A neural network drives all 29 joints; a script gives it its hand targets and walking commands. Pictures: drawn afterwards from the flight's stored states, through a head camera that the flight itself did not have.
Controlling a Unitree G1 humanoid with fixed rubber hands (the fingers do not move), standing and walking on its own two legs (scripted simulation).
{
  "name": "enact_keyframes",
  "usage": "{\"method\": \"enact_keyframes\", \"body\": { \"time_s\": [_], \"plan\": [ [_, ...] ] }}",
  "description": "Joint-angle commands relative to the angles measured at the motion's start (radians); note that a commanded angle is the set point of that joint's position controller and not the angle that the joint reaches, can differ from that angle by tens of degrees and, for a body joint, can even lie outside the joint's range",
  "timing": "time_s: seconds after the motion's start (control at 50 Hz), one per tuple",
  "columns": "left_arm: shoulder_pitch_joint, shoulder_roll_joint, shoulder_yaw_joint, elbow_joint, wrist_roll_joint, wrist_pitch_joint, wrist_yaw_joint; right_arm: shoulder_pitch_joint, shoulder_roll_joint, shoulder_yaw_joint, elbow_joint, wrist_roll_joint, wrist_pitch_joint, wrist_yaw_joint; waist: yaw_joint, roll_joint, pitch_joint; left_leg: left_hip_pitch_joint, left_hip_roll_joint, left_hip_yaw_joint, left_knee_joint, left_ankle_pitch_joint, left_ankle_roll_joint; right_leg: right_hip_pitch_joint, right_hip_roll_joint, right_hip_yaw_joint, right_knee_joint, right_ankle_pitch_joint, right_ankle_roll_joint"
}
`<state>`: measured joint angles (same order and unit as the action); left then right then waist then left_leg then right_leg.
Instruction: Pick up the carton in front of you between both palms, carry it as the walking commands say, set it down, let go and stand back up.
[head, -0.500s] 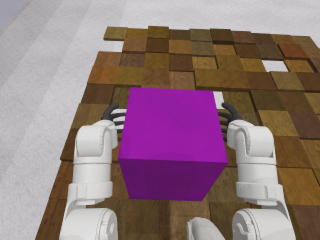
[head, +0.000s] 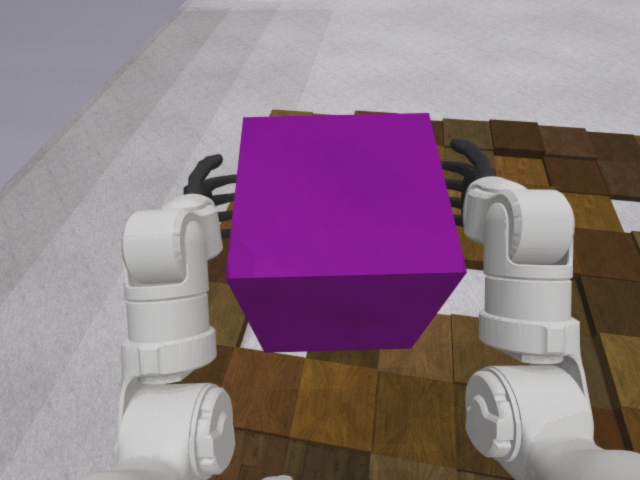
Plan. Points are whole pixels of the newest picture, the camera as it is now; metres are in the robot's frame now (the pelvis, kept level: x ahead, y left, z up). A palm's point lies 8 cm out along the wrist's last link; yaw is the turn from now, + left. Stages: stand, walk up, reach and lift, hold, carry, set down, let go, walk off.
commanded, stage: carry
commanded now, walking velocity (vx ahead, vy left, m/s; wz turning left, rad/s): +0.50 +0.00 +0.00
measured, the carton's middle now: (337, 246) +0.39 +0.03 +0.08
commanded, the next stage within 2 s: none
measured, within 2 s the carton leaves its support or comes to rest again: neither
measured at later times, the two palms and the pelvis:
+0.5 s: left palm (250, 120) +0.64 +0.18 +0.10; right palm (434, 127) +0.61 -0.12 +0.11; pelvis +0.26 +0.06 -0.02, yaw -2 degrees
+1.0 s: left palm (252, 6) +0.92 +0.21 +0.17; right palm (404, 1) +0.93 -0.09 +0.17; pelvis +0.56 +0.05 +0.00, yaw -1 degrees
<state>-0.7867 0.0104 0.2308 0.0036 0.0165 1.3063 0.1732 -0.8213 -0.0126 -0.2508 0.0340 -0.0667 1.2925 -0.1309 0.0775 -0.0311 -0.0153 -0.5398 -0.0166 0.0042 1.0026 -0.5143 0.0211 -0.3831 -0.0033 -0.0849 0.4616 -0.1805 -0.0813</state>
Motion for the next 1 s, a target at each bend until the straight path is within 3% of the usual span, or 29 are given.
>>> {"method": "enact_keyframes", "body": {
  "time_s": [0.0,0.04,0.12,0.16,0.18,0.2,0.22,0.24,0.26,0.28,0.3,0.32,0.38,0.44,0.48,0.52,0.56,0.58,0.6,0.62,0.64,0.66,0.7,0.74,0.78,0.8,0.86,0.92,0.98],
  "plan": [
    [-0.778,-1.028,-0.617,-0.031,-0.475,0.01,-0.297,-0.584,0.948,0.553,0.055,0.322,0.014,0.177,-0.015,-0.146,-0.5,-0.026,-0.012,0.072,-0.17,0.109,-0.001,0.44,-0.257,0.278,-0.075,0.39,-0.129],
    [-0.777,-1.051,-0.577,0.042,-0.457,0.011,-0.308,-0.611,0.974,0.54,0.095,0.326,0.017,0.184,-0.007,-0.156,-0.474,-0.034,0.013,0.069,-0.24,0.28,-0.005,0.434,-0.225,0.217,-0.063,0.382,-0.102],
    [-0.799,-1.074,-0.523,0.131,-0.423,0.0,-0.309,-0.692,1.024,0.511,0.148,0.364,0.023,0.206,-0.014,-0.131,-0.386,0.049,0.03,0.079,-0.436,0.391,-0.013,0.348,-0.207,0.167,-0.076,0.227,-0.085],
    [-0.801,-1.074,-0.505,0.162,-0.408,-0.004,-0.299,-0.703,1.041,0.49,0.183,0.383,0.024,0.22,-0.053,-0.109,-0.378,0.2,0.016,0.127,-0.558,0.456,-0.005,0.28,-0.195,0.12,-0.001,0.188,-0.061],
    [-0.792,-1.074,-0.493,0.182,-0.399,-0.005,-0.293,-0.696,1.041,0.474,0.209,0.389,0.023,0.227,-0.077,-0.059,-0.402,0.34,-0.013,0.169,-0.575,0.41,-0.003,0.212,-0.164,0.074,0.116,0.192,-0.04],
    [-0.797,-1.073,-0.48,0.199,-0.388,-0.003,-0.288,-0.687,1.041,0.456,0.244,0.389,0.019,0.233,-0.098,0.064,-0.448,0.524,0.059,0.07,-0.579,0.393,0.029,0.107,-0.103,0.014,0.315,0.164,0.011],
    [-0.776,-1.072,-0.467,0.227,-0.376,0.001,-0.285,-0.657,1.03,0.433,0.277,0.385,0.017,0.236,-0.113,0.251,-0.446,0.659,0.262,-0.219,-0.566,0.559,0.071,-0.085,-0.056,-0.031,0.56,-0.081,0.054],
    [-0.76,-1.08,-0.45,0.276,-0.378,-0.001,-0.278,-0.638,1.012,0.409,0.312,0.375,0.02,0.239,-0.113,0.298,-0.405,0.813,0.406,-0.475,-0.589,0.789,0.185,-0.383,0.048,-0.02,0.715,-0.374,0.07],
    [-0.778,-1.073,-0.443,0.27,-0.36,-0.007,-0.271,-0.658,1.04,0.409,0.305,0.383,0.012,0.244,-0.135,0.277,-0.38,0.837,0.393,-0.473,-0.525,1.006,0.219,-0.492,0.02,0.034,0.808,-0.43,0.049],
    [-0.8,-1.11,-0.442,0.257,-0.361,-0.008,-0.269,-0.705,1.047,0.411,0.258,0.389,-0.001,0.247,-0.154,0.304,-0.438,0.861,0.406,-0.533,-0.535,0.895,0.265,-0.559,-0.002,0.048,0.876,-0.406,0.033],
    [-0.821,-1.142,-0.449,0.223,-0.371,-0.017,-0.266,-0.753,1.085,0.435,0.203,0.416,-0.01,0.254,-0.147,0.197,-0.417,0.774,0.376,-0.498,-0.57,0.687,0.255,-0.551,-0.036,0.068,0.908,-0.373,0.037],
    [-0.828,-1.151,-0.459,0.185,-0.377,-0.026,-0.259,-0.81,1.13,0.461,0.149,0.45,-0.017,0.262,-0.131,0.134,-0.405,0.709,0.324,-0.431,-0.583,0.558,0.216,-0.529,-0.046,0.075,0.908,-0.327,0.04],
    [-0.776,-1.167,-0.479,0.129,-0.362,-0.049,-0.229,-0.844,1.19,0.507,0.059,0.507,-0.036,0.275,-0.113,0.153,-0.398,0.63,0.263,-0.282,-0.612,0.535,0.174,-0.507,-0.051,0.05,0.869,-0.167,0.057],
    [-0.688,-1.177,-0.515,0.12,-0.333,-0.07,-0.213,-0.736,1.194,0.529,0.061,0.499,-0.054,0.278,-0.137,0.162,-0.396,0.702,0.234,-0.211,-0.588,0.697,0.176,-0.583,-0.046,0.01,0.764,-0.14,0.061],
    [-0.66,-1.185,-0.548,0.106,-0.327,-0.084,-0.214,-0.692,1.193,0.556,0.047,0.49,-0.068,0.278,-0.148,0.148,-0.361,0.652,0.194,-0.139,-0.608,0.814,0.168,-0.49,-0.021,-0.031,0.513,-0.107,0.058],
    [-0.637,-1.184,-0.583,0.08,-0.329,-0.098,-0.216,-0.668,1.184,0.59,0.019,0.487,-0.081,0.276,-0.14,0.188,-0.363,0.606,0.166,-0.052,-0.606,0.976,0.136,-0.313,0.03,-0.097,0.296,-0.01,0.037],
    [-0.612,-1.168,-0.611,0.06,-0.335,-0.106,-0.219,-0.628,1.168,0.614,-0.003,0.478,-0.09,0.271,-0.101,0.228,-0.419,0.595,0.164,0.018,-0.487,1.311,0.103,-0.083,0.099,-0.16,0.192,0.07,0.008],
    [-0.583,-1.163,-0.619,0.06,-0.335,-0.111,-0.224,-0.603,1.159,0.624,-0.009,0.469,-0.093,0.268,-0.043,0.233,-0.497,0.589,0.162,0.064,-0.335,1.382,0.072,0.09,0.123,-0.175,0.108,0.114,-0.006],
    [-0.565,-1.162,-0.627,0.048,-0.339,-0.117,-0.232,-0.601,1.149,0.641,-0.012,0.46,-0.097,0.267,0.023,0.18,-0.6,0.458,0.142,0.086,-0.111,1.217,0.044,0.365,0.066,-0.095,0.078,0.131,-0.033],
    [-0.552,-1.142,-0.634,0.037,-0.339,-0.129,-0.238,-0.583,1.164,0.654,-0.023,0.46,-0.097,0.269,0.019,-0.086,-0.744,0.136,0.031,0.058,0.174,0.737,-0.012,0.674,-0.228,0.426,0.072,0.199,-0.172],
    [-0.542,-1.161,-0.648,0.037,-0.349,-0.137,-0.245,-0.588,1.146,0.654,-0.042,0.452,-0.099,0.268,0.042,-0.289,-0.763,-0.045,-0.124,0.013,0.427,0.07,-0.038,0.742,-0.316,0.7,-0.049,0.36,-0.283],
    [-0.567,-1.163,-0.667,-0.004,-0.376,-0.136,-0.254,-0.612,1.156,0.668,-0.042,0.447,-0.108,0.26,0.027,-0.214,-0.71,-0.173,-0.056,-0.083,0.555,0.041,-0.001,0.768,-0.308,0.628,0.015,0.319,-0.277],
    [-0.65,-1.208,-0.725,-0.085,-0.447,-0.142,-0.274,-0.593,1.124,0.668,-0.089,0.418,-0.116,0.238,0.004,-0.042,-0.592,-0.244,0.018,-0.084,0.44,0.056,0.031,0.63,-0.264,0.502,0.037,0.293,-0.2],
    [-0.693,-1.217,-0.758,-0.126,-0.49,-0.14,-0.283,-0.56,1.095,0.655,-0.105,0.387,-0.118,0.217,-0.017,-0.006,-0.543,-0.197,0.053,-0.074,0.282,0.093,0.029,0.503,-0.245,0.438,-0.001,0.162,-0.164],
    [-0.677,-1.198,-0.76,-0.134,-0.498,-0.135,-0.29,-0.52,1.064,0.651,-0.102,0.367,-0.115,0.207,-0.023,-0.017,-0.503,-0.129,0.047,-0.028,0.042,-0.005,0.012,0.41,-0.251,0.374,-0.051,0.152,-0.171],
    [-0.667,-1.182,-0.755,-0.128,-0.496,-0.13,-0.292,-0.509,1.052,0.653,-0.097,0.36,-0.112,0.204,-0.012,-0.045,-0.496,-0.103,0.041,-0.005,-0.049,0.006,0.007,0.391,-0.261,0.349,-0.056,0.231,-0.184],
    [-0.636,-1.129,-0.735,-0.108,-0.476,-0.112,-0.294,-0.518,1.022,0.665,-0.095,0.362,-0.098,0.2,-0.006,-0.112,-0.498,0.004,0.03,0.049,-0.221,0.264,-0.001,0.347,-0.23,0.221,-0.038,0.324,-0.143],
    [-0.651,-1.064,-0.706,-0.082,-0.46,-0.083,-0.287,-0.566,0.974,0.652,-0.093,0.377,-0.065,0.198,0.01,-0.1,-0.444,0.005,0.052,0.017,-0.412,0.529,-0.01,0.379,-0.179,0.164,-0.005,0.235,-0.1],
    [-0.658,-1.01,-0.656,-0.007,-0.431,-0.049,-0.276,-0.594,0.922,0.605,-0.029,0.385,-0.016,0.206,-0.002,-0.057,-0.397,0.103,0.038,0.055,-0.609,0.653,-0.006,0.351,-0.164,0.132,0.069,0.161,-0.07]
  ]
}}
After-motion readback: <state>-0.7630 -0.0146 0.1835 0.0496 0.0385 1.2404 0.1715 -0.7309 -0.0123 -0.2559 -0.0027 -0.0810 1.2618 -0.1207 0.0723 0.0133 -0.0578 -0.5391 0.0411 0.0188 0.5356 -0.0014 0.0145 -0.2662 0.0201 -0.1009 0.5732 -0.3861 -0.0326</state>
